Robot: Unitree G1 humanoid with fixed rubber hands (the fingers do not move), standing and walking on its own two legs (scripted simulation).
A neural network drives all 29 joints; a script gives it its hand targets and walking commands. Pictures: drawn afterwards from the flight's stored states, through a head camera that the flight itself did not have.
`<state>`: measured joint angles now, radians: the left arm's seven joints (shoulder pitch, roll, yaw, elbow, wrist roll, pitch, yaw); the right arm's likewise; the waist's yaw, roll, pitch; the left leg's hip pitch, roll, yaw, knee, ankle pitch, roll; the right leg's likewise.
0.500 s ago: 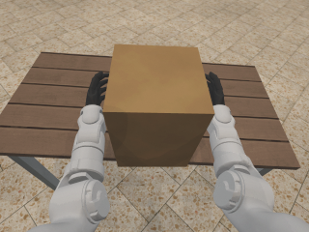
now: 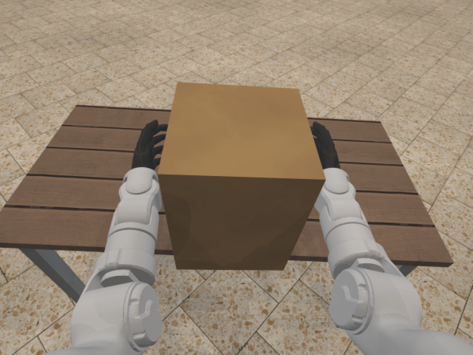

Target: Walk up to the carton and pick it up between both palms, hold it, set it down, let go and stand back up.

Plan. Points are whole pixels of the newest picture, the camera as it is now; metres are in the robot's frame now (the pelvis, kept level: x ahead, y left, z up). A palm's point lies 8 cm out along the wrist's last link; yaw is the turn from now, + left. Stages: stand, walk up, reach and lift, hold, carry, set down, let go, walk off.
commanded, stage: reach and lift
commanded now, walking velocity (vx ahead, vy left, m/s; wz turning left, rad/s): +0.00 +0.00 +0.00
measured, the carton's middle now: (234, 183) +0.43 +0.00 +0.05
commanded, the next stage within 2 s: none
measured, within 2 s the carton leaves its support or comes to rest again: neither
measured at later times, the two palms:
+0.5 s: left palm (135, 152) +0.39 +0.16 +0.16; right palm (330, 165) +0.38 -0.15 +0.14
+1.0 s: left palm (122, 140) +0.38 +0.17 +0.20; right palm (332, 152) +0.38 -0.14 +0.18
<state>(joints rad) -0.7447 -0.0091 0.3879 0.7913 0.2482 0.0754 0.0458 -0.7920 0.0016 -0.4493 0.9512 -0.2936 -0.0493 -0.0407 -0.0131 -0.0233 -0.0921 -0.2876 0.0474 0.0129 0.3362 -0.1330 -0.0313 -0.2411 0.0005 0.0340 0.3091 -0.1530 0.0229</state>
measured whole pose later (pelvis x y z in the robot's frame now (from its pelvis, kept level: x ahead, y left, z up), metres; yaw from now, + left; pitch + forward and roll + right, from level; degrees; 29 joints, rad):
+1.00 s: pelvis -0.01 +0.00 +0.00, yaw +0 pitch -1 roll -1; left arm -0.78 0.05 0.28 0.57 0.21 0.46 0.05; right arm -0.81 -0.07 -0.16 0.89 0.04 0.17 -0.14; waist -0.03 -0.04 -0.10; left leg -0.18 0.04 0.01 0.34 -0.13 -0.02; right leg -0.12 0.00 0.03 0.29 -0.14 0.03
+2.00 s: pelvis -0.01 +0.01 +0.00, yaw +0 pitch -2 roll -1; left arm -0.86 0.09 0.28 0.40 0.20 0.72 0.04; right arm -0.92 -0.14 -0.05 0.79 0.20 0.40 -0.18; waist -0.05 -0.02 -0.14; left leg -0.17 0.04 0.01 0.34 -0.13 -0.02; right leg -0.11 -0.01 0.03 0.29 -0.14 0.03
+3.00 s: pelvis -0.01 +0.01 +0.00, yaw +0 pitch -2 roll -1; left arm -0.94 0.11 0.28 0.41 0.20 0.85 0.02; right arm -1.03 -0.19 -0.02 0.78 0.29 0.58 -0.21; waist -0.06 -0.01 -0.20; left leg -0.17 0.04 0.01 0.34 -0.13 -0.02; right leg -0.11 -0.01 0.03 0.29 -0.14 0.03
